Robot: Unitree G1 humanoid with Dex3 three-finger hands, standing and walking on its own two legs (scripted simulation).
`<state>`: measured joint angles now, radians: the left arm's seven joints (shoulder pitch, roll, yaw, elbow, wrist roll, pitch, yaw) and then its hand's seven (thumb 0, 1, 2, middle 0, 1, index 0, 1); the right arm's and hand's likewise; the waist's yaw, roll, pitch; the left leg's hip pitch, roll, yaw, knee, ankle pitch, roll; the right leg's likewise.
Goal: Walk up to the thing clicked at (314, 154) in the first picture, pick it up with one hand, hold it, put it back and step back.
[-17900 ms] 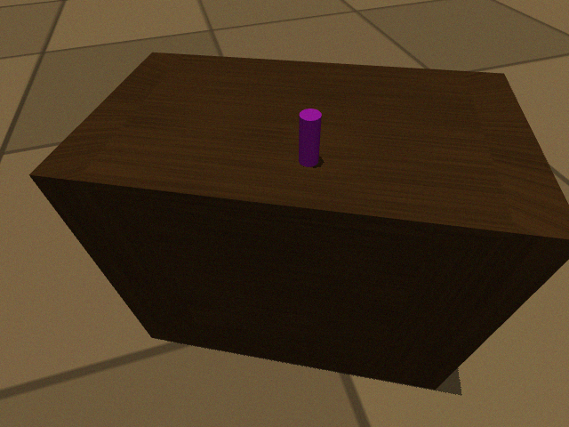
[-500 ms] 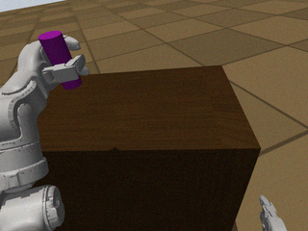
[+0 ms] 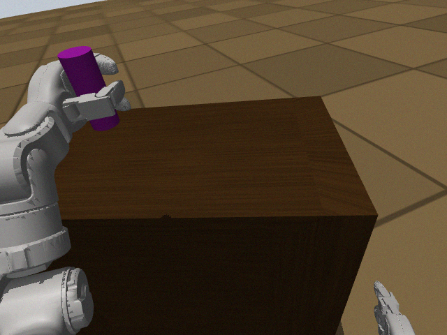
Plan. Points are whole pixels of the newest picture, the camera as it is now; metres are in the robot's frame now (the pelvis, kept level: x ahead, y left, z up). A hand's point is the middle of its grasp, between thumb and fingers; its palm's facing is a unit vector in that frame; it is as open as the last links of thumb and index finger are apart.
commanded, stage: hold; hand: left
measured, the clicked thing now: (91, 91) +0.34 +0.19 +0.35
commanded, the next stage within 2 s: crouch in 0.40 s
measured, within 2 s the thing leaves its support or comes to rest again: neither
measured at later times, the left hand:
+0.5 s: hand (106, 97) +0.33 +0.16 +0.34, palm faces +0.10 -1.00 -0.02, open 5.0 cm
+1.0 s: hand (136, 124) +0.41 +0.17 +0.26, palm faces +0.15 -0.99 +0.02, open 5.0 cm
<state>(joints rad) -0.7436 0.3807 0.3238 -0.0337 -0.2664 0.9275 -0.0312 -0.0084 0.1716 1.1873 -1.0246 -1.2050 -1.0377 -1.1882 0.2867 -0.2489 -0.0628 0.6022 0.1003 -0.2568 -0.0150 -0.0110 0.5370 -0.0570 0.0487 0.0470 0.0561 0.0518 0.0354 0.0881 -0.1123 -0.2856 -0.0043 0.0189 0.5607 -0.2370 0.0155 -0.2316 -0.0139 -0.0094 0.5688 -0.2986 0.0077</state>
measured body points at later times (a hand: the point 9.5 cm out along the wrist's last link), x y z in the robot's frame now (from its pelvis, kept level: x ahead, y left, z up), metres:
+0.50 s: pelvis -0.01 +0.00 +0.00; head -0.06 -0.04 +0.44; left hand +0.32 +0.22 +0.34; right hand +0.17 -0.24 -0.06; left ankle +0.04 +0.11 -0.73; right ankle +0.01 -0.12 -0.73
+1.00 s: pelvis -0.01 -0.01 +0.00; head -0.03 -0.03 +0.45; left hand +0.39 +0.22 +0.26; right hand +0.15 -0.25 -0.06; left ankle +0.04 +0.11 -0.73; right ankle +0.01 -0.12 -0.73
